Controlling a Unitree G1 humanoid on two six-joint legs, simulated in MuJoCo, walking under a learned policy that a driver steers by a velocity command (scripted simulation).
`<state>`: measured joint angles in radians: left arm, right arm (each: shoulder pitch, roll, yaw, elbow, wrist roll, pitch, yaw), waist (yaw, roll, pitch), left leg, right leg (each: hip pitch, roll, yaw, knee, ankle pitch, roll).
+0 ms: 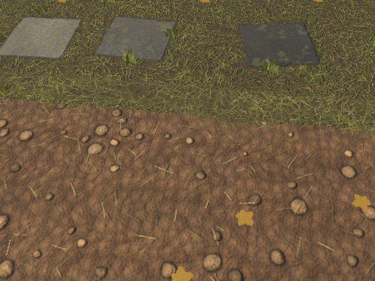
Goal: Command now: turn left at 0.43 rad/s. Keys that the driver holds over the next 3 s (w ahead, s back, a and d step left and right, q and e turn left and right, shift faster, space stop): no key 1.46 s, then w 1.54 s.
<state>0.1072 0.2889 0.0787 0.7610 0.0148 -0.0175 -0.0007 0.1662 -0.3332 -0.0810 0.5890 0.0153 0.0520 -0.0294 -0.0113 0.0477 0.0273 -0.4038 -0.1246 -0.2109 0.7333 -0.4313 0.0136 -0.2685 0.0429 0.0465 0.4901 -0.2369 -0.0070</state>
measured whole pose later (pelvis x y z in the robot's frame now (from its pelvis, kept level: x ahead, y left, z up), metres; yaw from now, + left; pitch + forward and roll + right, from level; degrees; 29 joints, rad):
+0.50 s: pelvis +0.00 +0.04 +0.00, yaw +4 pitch -1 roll -1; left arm 0.18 0.28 0.03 0.84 0.01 0.00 0.01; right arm 0.18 -0.23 -0.02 0.65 -0.02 0.01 -0.01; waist 0.03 -0.02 0.03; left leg -0.21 -0.03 -0.04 0.52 -0.30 0.02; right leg -0.19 -0.06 0.02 0.48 -0.27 0.07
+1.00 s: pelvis +0.00 +0.04 +0.00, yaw +4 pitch -1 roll +0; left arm 0.21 0.26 0.03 1.00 0.00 0.00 0.04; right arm 0.22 -0.24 -0.03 0.81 -0.01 0.00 -0.02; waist 0.02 0.00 0.03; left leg -0.18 -0.04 -0.04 0.50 -0.29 0.02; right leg -0.17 -0.07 0.02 0.47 -0.27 0.07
